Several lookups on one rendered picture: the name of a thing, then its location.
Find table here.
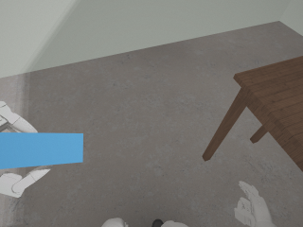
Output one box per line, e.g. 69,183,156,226
202,56,303,172

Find sponge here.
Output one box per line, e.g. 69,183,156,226
0,132,83,169

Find robot left hand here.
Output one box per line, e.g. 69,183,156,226
0,101,53,198

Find robot right hand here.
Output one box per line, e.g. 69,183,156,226
234,181,274,227

